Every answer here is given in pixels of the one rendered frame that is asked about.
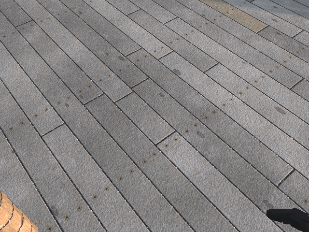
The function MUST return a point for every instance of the robot right hand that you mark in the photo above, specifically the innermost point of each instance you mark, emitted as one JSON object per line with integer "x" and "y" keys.
{"x": 296, "y": 218}

